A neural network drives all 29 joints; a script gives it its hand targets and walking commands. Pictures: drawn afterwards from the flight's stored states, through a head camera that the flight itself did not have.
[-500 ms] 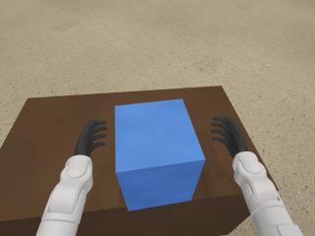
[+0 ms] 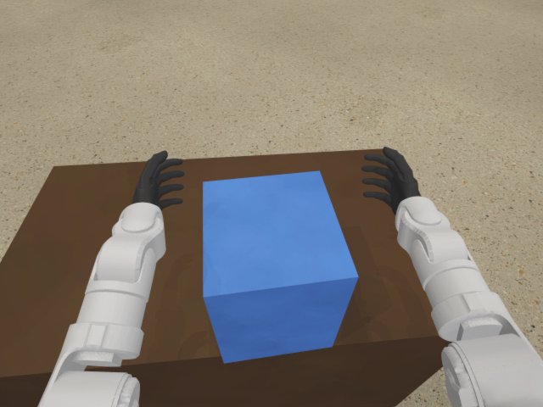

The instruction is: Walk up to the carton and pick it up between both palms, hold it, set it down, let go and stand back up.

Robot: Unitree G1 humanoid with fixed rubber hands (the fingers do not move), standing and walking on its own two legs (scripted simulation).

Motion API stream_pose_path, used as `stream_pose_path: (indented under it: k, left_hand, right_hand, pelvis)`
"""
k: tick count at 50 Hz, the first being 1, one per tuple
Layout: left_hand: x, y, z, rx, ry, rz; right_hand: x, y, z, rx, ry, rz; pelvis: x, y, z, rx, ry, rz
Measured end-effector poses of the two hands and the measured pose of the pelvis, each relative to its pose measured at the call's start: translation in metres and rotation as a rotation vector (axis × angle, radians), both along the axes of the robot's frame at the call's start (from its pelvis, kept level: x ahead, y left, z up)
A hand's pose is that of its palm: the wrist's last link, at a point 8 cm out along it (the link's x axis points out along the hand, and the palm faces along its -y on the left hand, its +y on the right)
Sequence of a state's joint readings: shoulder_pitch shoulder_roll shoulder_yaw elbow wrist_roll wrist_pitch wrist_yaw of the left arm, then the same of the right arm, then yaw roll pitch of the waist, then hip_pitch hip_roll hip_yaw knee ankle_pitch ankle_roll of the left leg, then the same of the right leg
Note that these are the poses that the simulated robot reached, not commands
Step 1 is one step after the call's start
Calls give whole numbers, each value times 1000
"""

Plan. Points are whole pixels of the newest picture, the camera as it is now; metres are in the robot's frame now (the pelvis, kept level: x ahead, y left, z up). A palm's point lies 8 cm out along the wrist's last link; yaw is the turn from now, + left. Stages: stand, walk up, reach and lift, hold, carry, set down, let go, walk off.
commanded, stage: reach and lift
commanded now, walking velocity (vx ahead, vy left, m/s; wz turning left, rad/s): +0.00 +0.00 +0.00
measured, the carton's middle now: (270, 268) +0.37 +0.02 -0.03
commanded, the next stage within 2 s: none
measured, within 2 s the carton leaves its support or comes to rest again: neither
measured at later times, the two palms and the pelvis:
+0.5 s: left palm (150, 259) +0.36 +0.22 +0.02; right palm (388, 242) +0.39 -0.18 +0.03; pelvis -0.01 +0.01 -0.01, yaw -1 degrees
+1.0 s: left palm (181, 258) +0.38 +0.17 -0.01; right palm (383, 246) +0.40 -0.18 +0.00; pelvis +0.00 +0.01 -0.01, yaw -1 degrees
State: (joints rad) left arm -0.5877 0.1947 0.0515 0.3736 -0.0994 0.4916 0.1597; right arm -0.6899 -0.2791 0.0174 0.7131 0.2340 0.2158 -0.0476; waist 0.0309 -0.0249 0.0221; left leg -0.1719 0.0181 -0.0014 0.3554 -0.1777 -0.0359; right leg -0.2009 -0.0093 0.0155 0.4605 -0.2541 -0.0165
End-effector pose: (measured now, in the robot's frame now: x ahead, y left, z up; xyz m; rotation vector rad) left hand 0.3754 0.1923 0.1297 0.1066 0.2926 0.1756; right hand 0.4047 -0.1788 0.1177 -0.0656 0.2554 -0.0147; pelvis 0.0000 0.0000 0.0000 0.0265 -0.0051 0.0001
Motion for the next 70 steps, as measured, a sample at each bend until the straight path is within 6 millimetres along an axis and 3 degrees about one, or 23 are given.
stream_pose_path:
  k: [7,13,19,22,34,50,53,59,70]
  left_hand:
    - [3,8,-29,-20,54,4]
    - [0,17,-41,-23,-30,11]
    - [-14,27,-88,-36,18,37]
    - [-18,26,-106,-43,21,50]
    - [-10,15,-140,-68,8,46]
    - [0,-19,-135,-88,-44,-1]
    - [1,-23,-134,-96,-59,-9]
    - [1,-25,-133,-98,-73,-13]
    - [-1,-25,-134,-89,-71,36]
  right_hand:
    - [0,-6,-19,-5,24,-26]
    - [-3,-6,-34,-8,3,-36]
    - [-17,-3,-70,-8,74,-41]
    - [-19,-1,-81,-13,73,-40]
    - [-7,10,-112,-15,74,-31]
    - [-3,1,-120,21,32,-39]
    - [-3,10,-120,41,24,-28]
    - [-4,49,-122,98,16,9]
    - [-5,51,-124,84,22,-27]
  pelvis:
    - [2,1,0,-1,4,0]
    - [0,2,0,-4,17,0]
    - [-2,6,-2,-16,80,-3]
    - [-5,10,-4,-27,138,-6]
    - [-3,21,-14,-43,314,-7]
    - [3,15,-15,-41,337,-10]
    - [3,14,-15,-41,337,-11]
    - [3,15,-15,-43,337,-11]
    - [3,16,-15,-44,337,-11]
